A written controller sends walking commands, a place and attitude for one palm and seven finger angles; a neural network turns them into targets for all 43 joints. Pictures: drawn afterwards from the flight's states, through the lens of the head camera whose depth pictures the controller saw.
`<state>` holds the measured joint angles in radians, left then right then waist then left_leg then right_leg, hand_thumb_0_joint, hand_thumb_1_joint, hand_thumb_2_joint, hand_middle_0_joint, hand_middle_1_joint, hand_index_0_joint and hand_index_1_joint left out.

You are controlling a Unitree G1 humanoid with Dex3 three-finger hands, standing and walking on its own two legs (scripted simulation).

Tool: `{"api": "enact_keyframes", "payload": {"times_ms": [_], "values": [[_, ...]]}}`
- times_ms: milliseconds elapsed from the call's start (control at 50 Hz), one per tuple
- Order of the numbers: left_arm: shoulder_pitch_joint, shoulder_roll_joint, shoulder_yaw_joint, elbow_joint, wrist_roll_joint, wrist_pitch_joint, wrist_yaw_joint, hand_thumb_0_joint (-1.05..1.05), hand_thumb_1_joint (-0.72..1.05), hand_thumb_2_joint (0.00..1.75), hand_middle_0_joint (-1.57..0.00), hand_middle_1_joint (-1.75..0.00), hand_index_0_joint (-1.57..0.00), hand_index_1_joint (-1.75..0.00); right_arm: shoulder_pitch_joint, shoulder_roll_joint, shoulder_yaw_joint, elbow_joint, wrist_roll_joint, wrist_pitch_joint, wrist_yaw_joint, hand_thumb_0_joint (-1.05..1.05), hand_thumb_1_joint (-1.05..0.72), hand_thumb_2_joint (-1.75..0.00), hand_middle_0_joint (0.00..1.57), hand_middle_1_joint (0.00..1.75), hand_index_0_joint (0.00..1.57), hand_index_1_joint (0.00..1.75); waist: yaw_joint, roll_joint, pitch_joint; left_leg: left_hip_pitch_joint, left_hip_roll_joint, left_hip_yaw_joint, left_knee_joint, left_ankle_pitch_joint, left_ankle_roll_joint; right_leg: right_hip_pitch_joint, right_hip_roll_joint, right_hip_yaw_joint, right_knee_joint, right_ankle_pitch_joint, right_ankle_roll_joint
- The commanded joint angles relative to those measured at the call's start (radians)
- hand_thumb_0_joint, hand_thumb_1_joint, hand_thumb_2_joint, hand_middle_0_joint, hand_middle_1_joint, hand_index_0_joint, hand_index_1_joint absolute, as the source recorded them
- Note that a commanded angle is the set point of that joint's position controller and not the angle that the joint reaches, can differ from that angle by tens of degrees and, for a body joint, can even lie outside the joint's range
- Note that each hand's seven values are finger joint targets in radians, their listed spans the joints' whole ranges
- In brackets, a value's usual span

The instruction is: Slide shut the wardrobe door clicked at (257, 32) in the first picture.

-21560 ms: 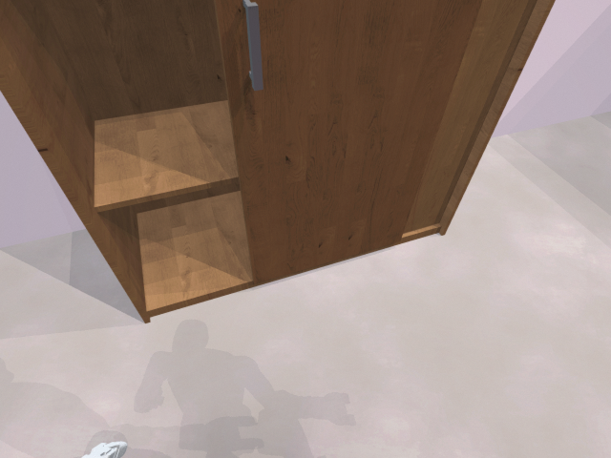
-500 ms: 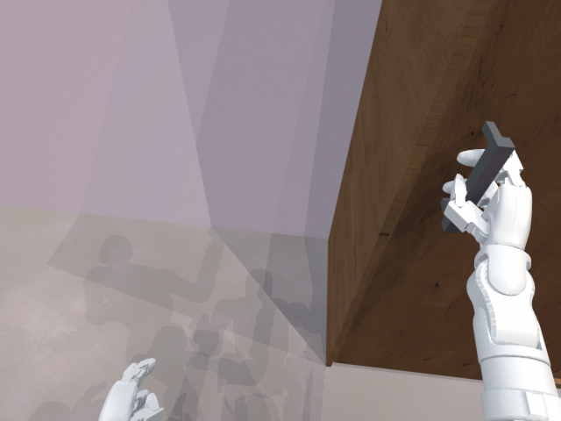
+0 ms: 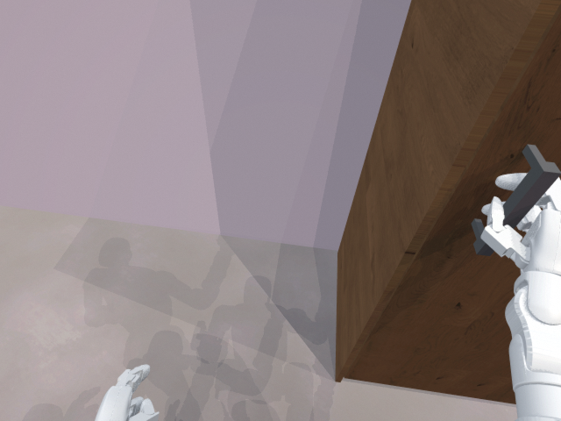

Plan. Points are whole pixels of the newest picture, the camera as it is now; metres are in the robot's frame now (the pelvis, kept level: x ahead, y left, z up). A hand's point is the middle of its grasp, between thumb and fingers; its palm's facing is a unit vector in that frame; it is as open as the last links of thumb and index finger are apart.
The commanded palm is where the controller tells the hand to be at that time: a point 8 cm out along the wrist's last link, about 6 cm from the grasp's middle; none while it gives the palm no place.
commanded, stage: loosen the grip on the handle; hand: right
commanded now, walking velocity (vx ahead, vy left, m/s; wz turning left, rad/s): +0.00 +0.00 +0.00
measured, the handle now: (506, 203) +0.38 -0.28 +0.16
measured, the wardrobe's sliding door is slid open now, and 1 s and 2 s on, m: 0.00 0.00 0.00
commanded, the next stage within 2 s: slip the hand off the handle in 0.68 s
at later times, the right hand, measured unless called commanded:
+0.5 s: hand (499, 228) +0.34 -0.26 +0.16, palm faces +0.41 +0.89 -0.20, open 12.9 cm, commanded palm +0.30 -0.29 +0.16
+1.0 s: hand (510, 226) +0.34 -0.27 +0.16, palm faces +0.37 +0.91 -0.18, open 14.5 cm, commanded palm +0.30 -0.33 +0.16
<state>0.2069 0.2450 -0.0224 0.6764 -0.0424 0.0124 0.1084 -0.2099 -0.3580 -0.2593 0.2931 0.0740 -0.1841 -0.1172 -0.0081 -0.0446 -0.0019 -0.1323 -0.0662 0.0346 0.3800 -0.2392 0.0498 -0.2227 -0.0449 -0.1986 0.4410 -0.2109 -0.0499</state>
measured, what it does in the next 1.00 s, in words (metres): stands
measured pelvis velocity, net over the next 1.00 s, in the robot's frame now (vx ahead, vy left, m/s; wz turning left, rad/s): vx -0.01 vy -0.01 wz -0.06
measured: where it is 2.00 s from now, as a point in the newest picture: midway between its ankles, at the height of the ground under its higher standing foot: outside the picture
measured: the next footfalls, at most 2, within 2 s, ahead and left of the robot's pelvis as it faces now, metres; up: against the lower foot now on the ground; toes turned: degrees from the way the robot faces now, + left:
none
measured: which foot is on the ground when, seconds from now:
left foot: down 0.00-1.00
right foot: down 0.00-1.00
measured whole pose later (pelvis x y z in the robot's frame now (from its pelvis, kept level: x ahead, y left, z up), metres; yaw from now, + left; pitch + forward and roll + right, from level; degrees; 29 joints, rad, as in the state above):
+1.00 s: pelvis -0.01 -0.01 -0.01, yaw -3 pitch +2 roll +1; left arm 0.21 0.23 -0.05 0.66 -0.03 -0.08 0.09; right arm -0.36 -0.37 -0.27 0.35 0.07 -0.11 -0.03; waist -0.02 -0.02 -0.04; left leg -0.27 -0.03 0.08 0.54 -0.31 0.04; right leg -0.36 0.00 -0.12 0.55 -0.23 -0.07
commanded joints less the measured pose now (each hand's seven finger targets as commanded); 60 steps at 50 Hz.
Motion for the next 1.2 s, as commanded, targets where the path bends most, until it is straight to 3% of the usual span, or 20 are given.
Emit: {"api": "enact_keyframes", "payload": {"times_ms": [0, 60, 80, 100, 120, 140, 160, 240, 320, 360, 460, 480, 500, 560, 660, 740, 760, 980, 1060, 1180], "values": [[-0.088, 0.126, 0.046, -0.143, 0.004, -0.047, 0.009, 0.0, 0.9, 0.9, -0.2, -0.3, -0.2, -0.3, -0.253, -0.235, -0.071, -0.125, -0.015, -0.022, -0.009, 0.0, -0.9, -0.9, 0.45, 1.4, 0.45, 1.4, 0.011, 0.054, -0.168, -0.088, 0.17, -0.183, -0.079, 0.267, -0.059, 0.182, -0.111, 0.188, -0.027, 0.142, -0.005], [-0.091, 0.126, 0.045, -0.145, 0.001, -0.046, 0.009, 0.0, 0.9, 0.9, -0.2, -0.3, -0.2, -0.3, -0.269, -0.222, -0.056, -0.133, -0.015, -0.025, -0.007, 0.0, -0.9, -0.9, 0.45, 1.4, 0.45, 1.4, 0.012, 0.052, -0.161, -0.093, 0.165, -0.179, -0.079, 0.248, -0.061, 0.184, -0.113, 0.192, -0.033, 0.138, -0.007], [-0.024, 0.146, 0.112, -0.143, 0.022, -0.088, -0.042, 0.0, 0.9, 0.9, -0.2, -0.3, -0.2, -0.3, -1.121, -0.882, -0.525, -0.326, -0.151, -0.04, 0.012, 0.0, -0.9, -0.9, 0.45, 1.4, 0.45, 1.4, -0.022, 0.279, 0.058, -0.338, 0.122, -0.141, -0.15, 0.421, -0.158, 0.138, -0.12, 0.057, -0.002, 0.147, -0.022], [-0.101, 0.139, 0.082, -0.14, 0.068, -0.146, -0.043, 0.0, 0.9, 0.9, -0.2, -0.3, -0.2, -0.3, -0.776, -0.252, -0.086, 0.177, -0.119, 0.09, 0.103, 0.0, -0.78, -0.84, 0.45, 1.4, 0.45, 1.4, 0.064, 0.14, -0.344, -0.01, 0.073, -0.011, 0.142, 0.723, -0.015, 0.119, 0.021, 0.126, -0.046, 0.549, -0.005], [-0.014, 0.144, 0.113, -0.148, 0.008, -0.179, -0.045, 0.0, 0.9, 0.9, -0.2, -0.3, -0.2, -0.3, -0.661, -0.137, -0.081, 0.009, -0.027, 0.1, 0.148, 0.0, -0.66, -0.78, 0.45, 1.4, 0.45, 1.4, -0.006, -0.058, -0.511, -0.072, 0.068, 0.023, 0.143, 0.51, -0.004, 0.308, -0.014, 0.167, -0.005, 0.766, 0.068], [-0.008, 0.15, 0.102, -0.108, 0.0, -0.18, -0.044, 0.0, 0.9, 0.9, -0.2, -0.3, -0.2, -0.3, -0.443, -0.164, -0.17, 0.037, 0.008, 0.087, 0.163, 0.0, -0.54, -0.73, 0.45, 1.4, 0.45, 1.4, -0.044, -0.191, -0.448, -0.205, 0.058, 0.006, 0.089, 0.226, -0.016, 0.418, -0.03, 0.186, 0.041, 0.766, 0.09], [-0.018, 0.16, 0.095, -0.113, 0.021, -0.18, -0.051, 0.0, 0.9, 0.9, -0.2, -0.3, -0.2, -0.3, -0.418, -0.22, -0.195, -0.072, 0.031, 0.054, 0.151, 0.0, -0.42, -0.67, 0.45, 1.4, 0.45, 1.4, -0.053, -0.19, -0.416, -0.2, 0.057, -0.004, 0.062, 0.162, -0.02, 0.399, -0.018, 0.19, 0.027, 0.632, 0.088], [-0.041, 0.165, 0.071, -0.136, 0.019, -0.163, -0.065, 0.0, 0.9, 0.9, -0.2, -0.3, -0.2, -0.3, -0.524, -0.162, -0.049, -0.078, -0.026, 0.002, 0.065, 0.0, 0.07, -0.43, 0.45, 1.4, 0.45, 1.4, 0.022, 0.126, -0.235, -0.217, 0.067, -0.009, 0.044, 0.124, -0.043, 0.128, -0.001, 0.172, 0.022, 0.173, 0.008], [-0.056, 0.153, 0.056, -0.142, 0.008, -0.16, -0.049, 0.0, 0.9, 0.9, -0.2, -0.3, -0.2, -0.3, -0.631, -0.226, -0.035, -0.047, -0.054, -0.04, 0.035, 0.0, 0.55, -0.2, 0.42, 1.37, 0.42, 1.37, 0.019, 0.08, -0.223, -0.227, 0.084, -0.068, -0.001, -0.11, -0.043, 0.05, 0.015, 0.169, 0.007, -0.067, 0.0], [-0.053, 0.147, 0.049, -0.133, 0.004, -0.163, -0.043, 0.0, 0.9, 0.9, -0.2, -0.3, -0.2, -0.3, -0.663, -0.264, -0.044, 0.005, -0.061, -0.06, 0.035, 0.0, 0.55, -0.2, 0.4, 1.33, 0.4, 1.33, 0.021, 0.081, -0.19, -0.228, 0.093, -0.101, -0.024, -0.198, -0.045, 0.003, 0.022, 0.164, 0.016, -0.111, -0.001], [-0.048, 0.142, 0.047, -0.124, 0.003, -0.168, -0.039, 0.0, 0.9, 0.9, -0.2, -0.3, -0.2, -0.3, -0.683, -0.263, -0.023, 0.03, -0.048, -0.088, 0.051, 0.0, 0.55, -0.2, 0.33, 1.25, 0.33, 1.25, 0.019, 0.017, -0.199, -0.231, 0.1, -0.123, -0.019, -0.24, -0.035, -0.03, 0.026, 0.178, 0.046, -0.124, 0.003], [-0.058, 0.146, 0.05, -0.124, 0.003, -0.165, -0.036, 0.0, 0.9, 0.9, -0.2, -0.3, -0.2, -0.3, -0.676, -0.354, -0.101, -0.004, -0.044, -0.088, 0.047, 0.0, 0.55, -0.2, 0.32, 1.23, 0.32, 1.23, -0.002, -0.014, -0.223, -0.206, 0.102, -0.132, -0.024, -0.246, -0.034, -0.032, 0.025, 0.177, 0.049, -0.119, 0.002], [-0.07, 0.139, 0.045, -0.128, 0.006, -0.166, -0.034, 0.0, 0.9, 0.9, -0.2, -0.3, -0.2, -0.3, -0.694, -0.311, -0.058, -0.029, -0.038, -0.082, 0.047, 0.0, 0.55, -0.2, 0.3, 1.22, 0.3, 1.22, 0.007, -0.042, -0.233, -0.195, 0.106, -0.137, -0.017, -0.212, -0.033, -0.027, 0.027, 0.174, 0.054, -0.094, 0.002], [-0.049, 0.145, 0.045, -0.113, 0.007, -0.168, -0.031, 0.0, 0.9, 0.9, -0.2, -0.3, -0.2, -0.3, -0.634, -0.289, -0.076, 0.013, -0.006, -0.061, 0.048, 0.0, 0.55, -0.2, 0.26, 1.17, 0.26, 1.17, 0.009, 0.056, -0.206, -0.189, 0.107, -0.136, -0.019, -0.154, -0.041, -0.049, 0.018, 0.183, 0.064, -0.054, 0.002], [-0.022, 0.144, 0.048, -0.12, 0.013, -0.167, -0.031, 0.0, 0.9, 0.9, -0.2, -0.3, -0.2, -0.3, -0.546, -0.248, -0.072, -0.099, -0.004, -0.031, 0.047, 0.0, 0.55, -0.2, 0.25, 1.15, 0.25, 1.15, -0.002, 0.011, -0.288, -0.176, 0.075, -0.052, 0.069, 0.153, -0.035, 0.068, 0.015, 0.184, 0.069, 0.158, -0.003], [-0.014, 0.144, 0.047, -0.123, 0.014, -0.162, -0.027, 0.0, 0.9, 0.9, -0.2, -0.3, -0.2, -0.3, -0.523, -0.222, -0.056, -0.157, -0.004, 0.002, 0.046, 0.0, 0.55, -0.2, 0.25, 1.15, 0.25, 1.15, 0.002, 0.021, -0.301, -0.189, 0.066, -0.031, 0.087, 0.201, -0.036, 0.108, 0.01, 0.195, 0.072, 0.222, 0.002], [-0.005, 0.147, 0.051, -0.116, 0.014, -0.158, -0.024, 0.0, 0.9, 0.9, -0.2, -0.3, -0.2, -0.3, -0.506, -0.274, -0.106, -0.134, -0.009, 0.011, 0.039, 0.0, 0.55, -0.2, 0.25, 1.15, 0.25, 1.15, -0.006, 0.028, -0.297, -0.196, 0.063, -0.026, 0.088, 0.184, -0.034, 0.108, 0.006, 0.2, 0.07, 0.218, 0.006], [-0.032, 0.13, 0.032, -0.143, 0.01, -0.128, -0.003, 0.0, 0.9, 0.9, -0.2, -0.3, -0.2, -0.3, -0.466, -0.338, -0.189, -0.117, 0.005, 0.038, 0.056, 0.0, 0.55, -0.2, 0.25, 1.15, 0.25, 1.15, -0.029, 0.013, -0.283, -0.17, 0.061, -0.025, 0.081, 0.165, -0.031, 0.084, 0.011, 0.2, 0.06, 0.201, 0.012], [-0.029, 0.135, 0.027, -0.144, 0.01, -0.128, 0.002, 0.0, 0.9, 0.9, -0.2, -0.3, -0.2, -0.3, -0.548, -0.332, -0.141, -0.095, -0.008, 0.023, 0.085, 0.0, 0.55, -0.2, 0.25, 1.15, 0.25, 1.15, 0.007, -0.012, -0.244, -0.223, 0.06, -0.03, 0.072, 0.107, -0.033, 0.076, 0.009, 0.205, 0.064, 0.143, 0.007], [0.001, 0.148, 0.034, -0.12, 0.011, -0.145, 0.009, 0.0, 0.9, 0.9, -0.2, -0.3, -0.2, -0.3, -0.656, -0.346, -0.111, -0.059, -0.002, -0.046, 0.153, 0.0, 0.55, -0.2, 0.25, 1.15, 0.25, 1.15, 0.033, -0.074, -0.291, -0.279, 0.054, -0.029, 0.086, 0.064, -0.025, 0.12, 0.008, 0.236, 0.083, 0.118, 0.008]]}}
